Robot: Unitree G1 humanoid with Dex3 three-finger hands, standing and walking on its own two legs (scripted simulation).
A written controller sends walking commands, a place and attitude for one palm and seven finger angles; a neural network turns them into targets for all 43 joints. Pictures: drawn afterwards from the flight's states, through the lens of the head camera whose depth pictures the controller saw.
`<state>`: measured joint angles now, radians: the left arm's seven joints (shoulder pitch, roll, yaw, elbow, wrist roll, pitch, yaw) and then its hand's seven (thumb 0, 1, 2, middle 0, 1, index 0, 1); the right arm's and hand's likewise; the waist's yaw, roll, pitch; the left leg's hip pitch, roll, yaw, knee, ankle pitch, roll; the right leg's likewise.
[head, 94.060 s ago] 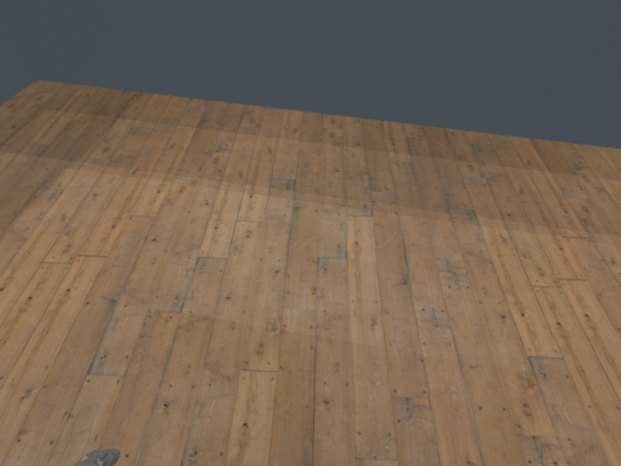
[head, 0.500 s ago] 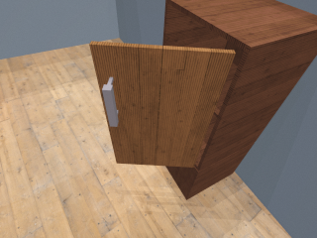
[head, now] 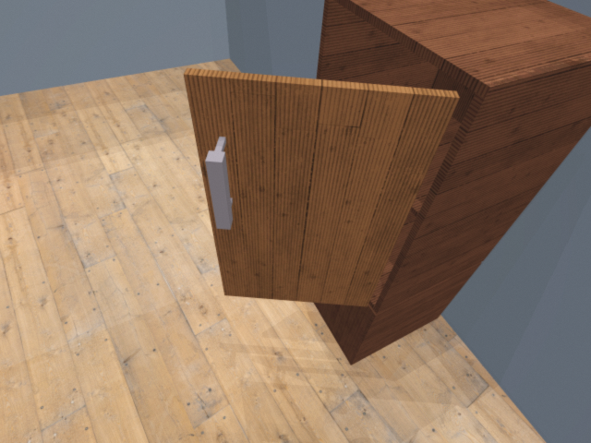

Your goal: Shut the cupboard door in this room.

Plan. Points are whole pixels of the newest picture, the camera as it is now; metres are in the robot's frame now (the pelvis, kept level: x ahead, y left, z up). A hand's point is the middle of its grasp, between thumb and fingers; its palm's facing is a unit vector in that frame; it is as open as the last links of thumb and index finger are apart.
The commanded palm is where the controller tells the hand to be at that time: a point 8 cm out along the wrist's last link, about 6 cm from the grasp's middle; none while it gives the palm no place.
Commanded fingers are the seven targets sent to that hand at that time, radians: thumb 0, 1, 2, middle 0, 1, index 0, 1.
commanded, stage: come to a stop and stand still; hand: left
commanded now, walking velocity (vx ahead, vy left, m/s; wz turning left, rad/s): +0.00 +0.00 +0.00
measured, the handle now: (223, 184) +0.48 +0.15 +0.07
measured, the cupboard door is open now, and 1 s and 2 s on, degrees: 59 59 59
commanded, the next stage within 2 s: look again from close up in 0.40 s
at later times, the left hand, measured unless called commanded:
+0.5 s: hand out of the picture -0.06 +0.16 -0.18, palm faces +0.02 -0.99 -0.16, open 7.4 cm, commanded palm none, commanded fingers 0.00 0.90 0.90 -0.20 -0.30 -0.20 -0.30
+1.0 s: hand out of the picture -0.01 +0.18 -0.17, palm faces +0.01 -0.97 -0.23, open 7.4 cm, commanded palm none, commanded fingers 0.00 0.90 0.90 -0.20 -0.30 -0.20 -0.30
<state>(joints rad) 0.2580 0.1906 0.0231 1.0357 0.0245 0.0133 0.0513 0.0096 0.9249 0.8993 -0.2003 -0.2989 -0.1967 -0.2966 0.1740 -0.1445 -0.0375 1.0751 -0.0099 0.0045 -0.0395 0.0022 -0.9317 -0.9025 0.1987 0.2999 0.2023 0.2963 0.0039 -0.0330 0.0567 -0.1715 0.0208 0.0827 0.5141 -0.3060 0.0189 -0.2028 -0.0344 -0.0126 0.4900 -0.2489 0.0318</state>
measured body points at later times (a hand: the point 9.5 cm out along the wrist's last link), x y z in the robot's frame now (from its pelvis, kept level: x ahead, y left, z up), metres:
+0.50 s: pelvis -0.03 +0.01 +0.00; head -0.02 +0.02 +0.45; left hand -0.06 +0.22 -0.16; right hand -0.06 -0.20 -0.15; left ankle -0.02 +0.10 -0.74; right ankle +0.01 -0.14 -0.74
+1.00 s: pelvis -0.01 -0.01 +0.00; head -0.01 -0.02 +0.45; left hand -0.01 +0.23 -0.15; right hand +0.02 -0.24 -0.16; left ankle -0.02 +0.10 -0.74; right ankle +0.01 -0.14 -0.74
